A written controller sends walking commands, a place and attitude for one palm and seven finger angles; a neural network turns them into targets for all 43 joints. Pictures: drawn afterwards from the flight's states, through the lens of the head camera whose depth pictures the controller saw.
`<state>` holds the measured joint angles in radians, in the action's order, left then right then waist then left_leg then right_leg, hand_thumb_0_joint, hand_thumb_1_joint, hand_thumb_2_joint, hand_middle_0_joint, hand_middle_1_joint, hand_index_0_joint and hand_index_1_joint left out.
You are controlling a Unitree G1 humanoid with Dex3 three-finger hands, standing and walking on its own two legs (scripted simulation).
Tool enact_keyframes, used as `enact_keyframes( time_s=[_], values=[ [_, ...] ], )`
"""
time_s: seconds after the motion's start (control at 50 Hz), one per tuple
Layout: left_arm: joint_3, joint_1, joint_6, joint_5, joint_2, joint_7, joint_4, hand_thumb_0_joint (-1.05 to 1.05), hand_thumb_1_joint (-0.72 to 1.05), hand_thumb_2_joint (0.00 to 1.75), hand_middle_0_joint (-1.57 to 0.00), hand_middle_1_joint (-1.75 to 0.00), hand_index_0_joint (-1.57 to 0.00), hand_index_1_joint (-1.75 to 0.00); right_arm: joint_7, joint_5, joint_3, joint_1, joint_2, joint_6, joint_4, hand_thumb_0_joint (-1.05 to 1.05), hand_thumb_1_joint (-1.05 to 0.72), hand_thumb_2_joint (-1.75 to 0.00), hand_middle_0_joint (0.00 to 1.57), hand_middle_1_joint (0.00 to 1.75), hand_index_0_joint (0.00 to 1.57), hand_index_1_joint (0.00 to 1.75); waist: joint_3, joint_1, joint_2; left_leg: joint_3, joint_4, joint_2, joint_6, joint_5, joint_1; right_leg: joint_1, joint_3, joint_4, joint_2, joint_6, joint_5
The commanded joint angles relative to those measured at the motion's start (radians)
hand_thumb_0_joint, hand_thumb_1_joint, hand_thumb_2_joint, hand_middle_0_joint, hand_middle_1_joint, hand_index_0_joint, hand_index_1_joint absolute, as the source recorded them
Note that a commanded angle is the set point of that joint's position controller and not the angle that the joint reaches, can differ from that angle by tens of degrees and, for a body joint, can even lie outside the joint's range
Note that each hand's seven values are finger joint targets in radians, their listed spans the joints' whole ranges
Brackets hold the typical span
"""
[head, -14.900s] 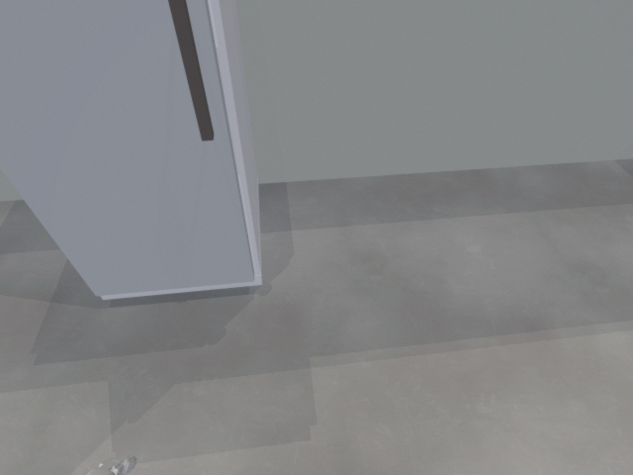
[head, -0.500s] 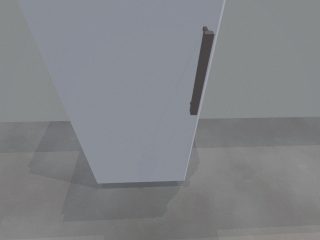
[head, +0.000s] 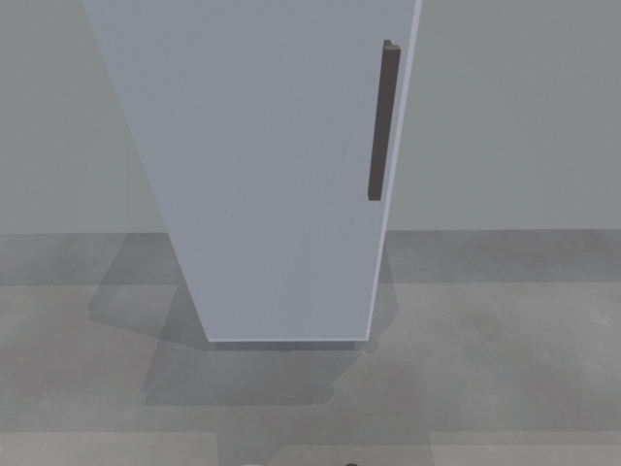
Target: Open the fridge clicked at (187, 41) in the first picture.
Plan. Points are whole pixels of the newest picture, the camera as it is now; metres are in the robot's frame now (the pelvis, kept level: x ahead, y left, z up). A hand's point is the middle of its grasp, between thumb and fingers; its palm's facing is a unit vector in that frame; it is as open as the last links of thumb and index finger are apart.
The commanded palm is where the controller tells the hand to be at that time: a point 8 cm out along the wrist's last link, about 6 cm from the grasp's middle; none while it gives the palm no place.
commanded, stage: look again from close up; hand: right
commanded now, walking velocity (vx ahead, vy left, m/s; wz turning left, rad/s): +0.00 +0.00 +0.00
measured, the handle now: (380, 127) +0.69 -0.08 +0.14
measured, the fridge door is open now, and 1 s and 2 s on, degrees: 0 0 0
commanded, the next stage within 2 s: shuffle to correct the standing spot in 1.16 s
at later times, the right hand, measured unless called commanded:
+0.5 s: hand out of the picture -0.12 -0.28 -0.15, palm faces +0.00 +0.96 -0.28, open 7.4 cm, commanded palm none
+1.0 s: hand out of the picture -0.17 -0.26 -0.15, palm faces -0.09 +0.96 -0.27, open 7.4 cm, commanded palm none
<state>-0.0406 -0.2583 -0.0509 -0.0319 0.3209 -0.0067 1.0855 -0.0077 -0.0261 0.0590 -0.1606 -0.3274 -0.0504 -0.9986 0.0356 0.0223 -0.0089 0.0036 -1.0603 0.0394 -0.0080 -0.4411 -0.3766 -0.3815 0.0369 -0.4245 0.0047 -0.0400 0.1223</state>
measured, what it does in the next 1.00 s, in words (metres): walks backwards: left foot, then right foot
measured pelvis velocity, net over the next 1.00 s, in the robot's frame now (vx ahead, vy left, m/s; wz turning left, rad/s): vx -0.22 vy -0.04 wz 0.06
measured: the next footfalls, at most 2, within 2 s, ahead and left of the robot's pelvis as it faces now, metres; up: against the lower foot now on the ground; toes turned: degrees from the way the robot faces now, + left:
left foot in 0.08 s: -0.02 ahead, +0.10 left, +0.00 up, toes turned +6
right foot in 0.34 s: -0.08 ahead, -0.14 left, +0.00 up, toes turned +3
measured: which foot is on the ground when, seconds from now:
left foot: up 0.00-0.06, down 0.08-0.38, up 0.40-0.62, down 0.64-1.00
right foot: down 0.00-0.08, up 0.10-0.32, down 0.34-1.00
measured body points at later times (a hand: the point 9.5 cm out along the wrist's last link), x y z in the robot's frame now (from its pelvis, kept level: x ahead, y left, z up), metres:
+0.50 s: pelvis -0.17 -0.05 +0.02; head -0.18 -0.06 +0.47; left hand -0.18 +0.23 -0.12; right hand -0.12 -0.33 -0.13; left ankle -0.16 +0.09 -0.68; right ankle -0.12 -0.14 -0.72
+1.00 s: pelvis -0.22 -0.04 +0.02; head -0.22 -0.05 +0.47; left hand -0.22 +0.24 -0.12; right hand -0.17 -0.31 -0.13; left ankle -0.24 +0.09 -0.72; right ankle -0.12 -0.14 -0.72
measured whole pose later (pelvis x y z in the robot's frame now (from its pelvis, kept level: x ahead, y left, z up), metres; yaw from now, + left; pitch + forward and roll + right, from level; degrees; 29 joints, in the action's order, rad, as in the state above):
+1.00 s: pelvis -0.22 -0.04 +0.02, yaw +3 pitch -2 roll +0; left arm -0.03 -0.22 -0.03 -0.02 0.28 0.00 1.13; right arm 0.00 -0.02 0.00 -0.21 -0.29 -0.02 -1.10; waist 0.03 0.02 0.01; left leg -0.02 -0.44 -0.01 0.01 -0.31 -0.14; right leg -0.28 0.02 -0.37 0.01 -0.02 0.12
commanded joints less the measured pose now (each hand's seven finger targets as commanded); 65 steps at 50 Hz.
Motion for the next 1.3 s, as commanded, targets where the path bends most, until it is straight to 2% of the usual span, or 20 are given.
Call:
enact_keyframes(
  time_s=[0.0, 0.04, 0.06, 0.08, 0.1, 0.12, 0.14, 0.18, 0.24, 0.3, 0.36, 0.44, 0.54, 0.58, 0.64, 0.74, 0.94, 1.06, 1.2, 1.28],
  values=[
    [-0.060, 0.160, 0.040, -0.011, 0.247, -0.034, -0.148, 0.00, 0.90, 0.90, -0.20, -0.30, -0.20, -0.30, 0.004, 0.014, 0.027, -0.339, -0.148, -0.009, -0.038, 0.00, -0.90, -0.90, 0.20, 0.30, 0.20, 0.30, -0.069, -0.110, -0.139, 0.105, 0.443, 0.001, -0.040, -0.163, 0.248, 0.046, -0.194, 0.337, -0.162, 0.030, 0.458],
    [-0.071, 0.073, 0.013, -0.001, 0.224, -0.034, -0.115, 0.00, 0.90, 0.90, -0.20, -0.30, -0.20, -0.30, 0.007, 0.021, 0.027, -0.378, -0.171, -0.026, -0.054, 0.00, -0.90, -0.90, 0.20, 0.30, 0.20, 0.30, -0.063, -0.094, -0.043, 0.119, 0.818, 0.016, -0.069, -0.094, 0.369, 0.091, -0.057, 0.212, -0.058, 0.128, 0.382],
    [-0.070, 0.013, -0.009, 0.013, 0.156, -0.046, -0.091, 0.00, 0.90, 0.90, -0.20, -0.30, -0.20, -0.30, 0.019, 0.007, 0.017, -0.300, -0.190, -0.025, -0.022, 0.00, -0.90, -0.90, 0.20, 0.30, 0.20, 0.30, -0.034, -0.065, 0.175, -0.036, 0.923, -0.126, -0.126, -0.053, 0.281, 0.041, 0.067, -0.189, 0.074, 0.139, 0.356],
    [-0.075, -0.033, -0.027, 0.009, 0.123, -0.052, -0.092, 0.00, 0.90, 0.90, -0.20, -0.30, -0.20, -0.30, 0.032, -0.010, 0.000, -0.116, -0.212, -0.018, 0.047, 0.00, -0.90, -0.90, 0.20, 0.30, 0.20, 0.30, 0.055, 0.020, 0.240, -0.199, 0.907, -0.300, -0.166, -0.160, 0.032, -0.079, -0.030, -0.565, 0.103, 0.100, 0.373],
    [-0.083, -0.034, -0.043, 0.008, 0.173, -0.042, -0.129, 0.00, 0.90, 0.90, -0.20, -0.30, -0.20, -0.30, 0.040, -0.017, 0.003, 0.077, -0.245, -0.016, 0.127, 0.00, -0.90, -0.90, 0.20, 0.30, 0.20, 0.30, 0.104, 0.086, 0.157, -0.188, 0.928, -0.368, -0.203, -0.141, -0.162, -0.096, -0.113, -0.815, 0.095, 0.072, 0.297],
    [-0.092, -0.021, -0.042, 0.015, 0.203, -0.022, -0.116, 0.00, 0.90, 0.90, -0.20, -0.30, -0.20, -0.30, 0.051, -0.004, 0.031, 0.185, -0.248, 0.032, 0.141, 0.00, -0.90, -0.90, 0.20, 0.30, 0.20, 0.30, 0.155, 0.100, 0.228, -0.345, 1.038, -0.401, -0.189, -0.419, -0.376, -0.023, -0.199, -0.855, 0.006, 0.053, 0.206],
    [-0.094, -0.034, -0.029, 0.017, 0.222, -0.008, -0.099, 0.00, 0.90, 0.90, -0.20, -0.30, -0.20, -0.30, 0.047, -0.007, 0.021, 0.225, -0.225, 0.058, 0.140, 0.00, -0.90, -0.90, 0.20, 0.30, 0.20, 0.30, 0.197, 0.127, 0.143, -0.281, 1.007, -0.337, -0.161, -0.327, -0.416, 0.029, -0.181, -0.864, 0.003, 0.045, 0.175],
    [-0.079, -0.073, -0.005, 0.018, 0.169, 0.004, -0.106, 0.00, 0.90, 0.90, -0.20, -0.30, -0.20, -0.30, 0.043, -0.015, 0.010, 0.187, -0.188, 0.078, 0.113, 0.00, -0.90, -0.90, 0.20, 0.30, 0.20, 0.30, 0.187, 0.127, 0.037, -0.187, 0.922, -0.284, -0.142, -0.198, -0.310, 0.056, -0.130, -0.737, -0.022, 0.040, 0.185],
    [-0.048, -0.025, 0.029, 0.024, 0.115, 0.002, -0.120, 0.00, 0.90, 0.90, -0.20, -0.30, -0.20, -0.30, 0.038, -0.017, 0.019, 0.014, -0.225, 0.067, 0.061, 0.00, -0.90, -0.90, 0.20, 0.30, 0.20, 0.30, 0.129, 0.012, 0.077, -0.215, 0.861, -0.271, -0.153, -0.199, -0.074, 0.089, -0.060, -0.303, -0.037, 0.028, 0.346],
    [-0.031, -0.084, 0.057, 0.023, 0.113, -0.004, -0.092, 0.00, 0.90, 0.90, -0.20, -0.30, -0.20, -0.30, 0.025, -0.004, 0.020, -0.053, -0.215, 0.045, 0.028, 0.00, -0.90, -0.90, 0.20, 0.30, 0.20, 0.30, 0.084, -0.010, 0.090, -0.157, 0.754, -0.201, -0.079, -0.242, -0.071, 0.278, -0.038, 0.086, -0.008, 0.005, 0.280],
    [-0.044, 0.056, 0.074, 0.003, 0.234, -0.011, -0.115, 0.00, 0.90, 0.90, -0.20, -0.30, -0.20, -0.30, 0.009, 0.005, 0.016, -0.050, -0.162, 0.024, 0.024, 0.00, -0.90, -0.90, 0.20, 0.30, 0.20, 0.30, 0.076, -0.051, -0.293, -0.005, 0.352, -0.078, 0.009, 0.011, 0.020, -0.015, -0.483, 0.366, -0.291, -0.106, 0.734],
    [-0.026, 0.153, 0.064, 0.010, 0.185, -0.030, -0.123, 0.00, 0.90, 0.90, -0.20, -0.30, -0.20, -0.30, 0.008, -0.003, 0.007, -0.142, -0.082, 0.004, -0.024, 0.00, -0.90, -0.90, 0.20, 0.30, 0.20, 0.30, 0.063, -0.109, -0.055, -0.044, 0.128, -0.049, 0.015, 0.081, 0.114, -0.108, -0.338, 0.344, -0.240, -0.102, 0.524],
    [-0.035, 0.014, 0.058, 0.013, 0.180, -0.023, -0.059, 0.00, 0.90, 0.90, -0.20, -0.30, -0.20, -0.30, 0.010, 0.010, -0.014, -0.069, -0.075, 0.034, -0.014, 0.00, -0.90, -0.90, 0.20, 0.30, 0.20, 0.30, -0.013, -0.018, -0.122, 0.003, 0.557, -0.062, 0.012, 0.031, 0.106, 0.219, -0.278, 0.267, -0.193, -0.078, 0.357],
    [-0.044, 0.014, 0.057, 0.021, 0.202, -0.015, -0.051, 0.00, 0.90, 0.90, -0.20, -0.30, -0.20, -0.30, 0.016, 0.013, -0.009, -0.093, -0.118, 0.044, -0.034, 0.00, -0.90, -0.90, 0.20, 0.30, 0.20, 0.30, -0.022, -0.025, -0.109, 0.000, 0.754, -0.066, 0.001, 0.137, 0.251, 0.169, -0.247, 0.255, -0.160, -0.035, 0.359],
    [-0.032, 0.050, 0.049, 0.020, 0.132, -0.004, -0.059, 0.00, 0.90, 0.90, -0.20, -0.30, -0.20, -0.30, 0.023, 0.008, -0.009, -0.107, -0.166, 0.047, -0.055, 0.00, -0.90, -0.90, 0.20, 0.30, 0.20, 0.30, 0.012, -0.013, -0.021, -0.161, 0.839, -0.190, -0.063, -0.044, 0.192, 0.134, -0.137, 0.156, -0.062, 0.051, 0.288],
    [-0.029, 0.020, 0.047, 0.015, 0.123, -0.005, -0.036, 0.00, 0.90, 0.90, -0.20, -0.30, -0.20, -0.30, 0.021, 0.008, -0.015, 0.036, -0.156, 0.061, -0.031, 0.00, -0.90, -0.90, 0.20, 0.30, 0.20, 0.30, 0.043, 0.037, 0.164, -0.172, 0.879, -0.199, -0.058, -0.105, -0.047, 0.287, -0.106, -0.029, -0.058, 0.034, 0.117],
    [-0.018, 0.097, 0.053, 0.013, 0.157, -0.005, -0.032, 0.00, 0.90, 0.90, -0.20, -0.30, -0.20, -0.30, 0.012, 0.005, -0.022, -0.100, -0.123, 0.044, -0.071, 0.00, -0.90, -0.90, 0.20, 0.30, 0.20, 0.30, 0.086, -0.040, -0.095, -0.073, 0.714, -0.095, -0.015, -0.023, 0.127, 0.066, -0.229, 0.280, -0.123, 0.024, 0.449],
    [-0.020, 0.085, 0.065, 0.019, 0.150, -0.008, -0.025, 0.00, 0.90, 0.90, -0.20, -0.30, -0.20, -0.30, 0.010, 0.009, -0.023, -0.086, -0.141, 0.067, -0.069, 0.00, -0.90, -0.90, 0.20, 0.30, 0.20, 0.30, -0.060, -0.022, -0.004, -0.102, 0.761, -0.138, -0.026, 0.082, 0.162, 0.219, -0.158, 0.161, -0.100, 0.031, 0.175],
    [-0.024, 0.102, 0.057, 0.019, 0.174, 0.000, -0.022, 0.00, 0.90, 0.90, -0.20, -0.30, -0.20, -0.30, 0.014, 0.004, -0.019, -0.039, -0.165, 0.066, -0.055, 0.00, -0.90, -0.90, 0.20, 0.30, 0.20, 0.30, 0.056, -0.006, 0.005, -0.133, 0.815, -0.142, -0.025, -0.081, 0.040, 0.184, -0.185, 0.172, -0.103, 0.028, 0.285],
    [0.001, 0.071, 0.063, 0.017, 0.095, -0.002, -0.006, 0.00, 0.90, 0.90, -0.20, -0.30, -0.20, -0.30, 0.015, 0.009, -0.039, -0.090, -0.087, 0.070, -0.081, 0.00, -0.90, -0.90, 0.20, 0.30, 0.20, 0.30, -0.034, -0.007, 0.002, -0.118, 0.794, -0.144, -0.019, 0.027, 0.115, 0.234, -0.155, 0.137, -0.102, 0.034, 0.188]
  ],
)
